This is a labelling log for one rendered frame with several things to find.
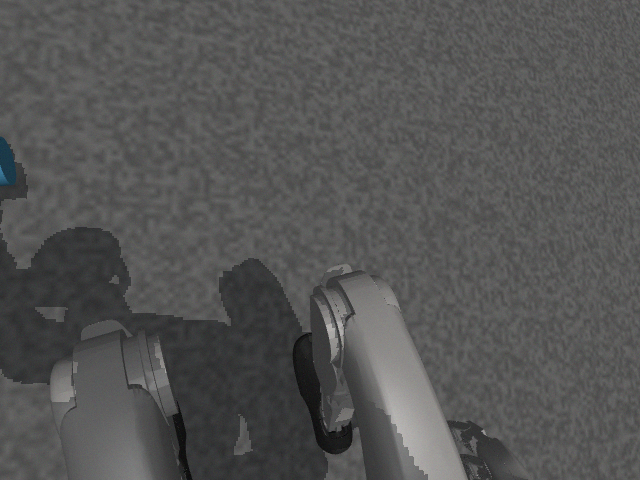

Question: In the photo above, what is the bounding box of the can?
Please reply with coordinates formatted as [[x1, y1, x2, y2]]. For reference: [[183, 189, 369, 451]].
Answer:
[[0, 136, 16, 186]]

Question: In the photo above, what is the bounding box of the left robot foot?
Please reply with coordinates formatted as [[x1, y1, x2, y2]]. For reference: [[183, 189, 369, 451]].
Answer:
[[172, 399, 192, 480]]

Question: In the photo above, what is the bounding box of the right robot foot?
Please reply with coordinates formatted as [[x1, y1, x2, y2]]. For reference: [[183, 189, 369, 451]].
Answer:
[[293, 333, 353, 454]]

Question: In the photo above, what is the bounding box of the right robot hand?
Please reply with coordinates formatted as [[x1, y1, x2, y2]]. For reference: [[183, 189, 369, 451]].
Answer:
[[447, 420, 533, 480]]

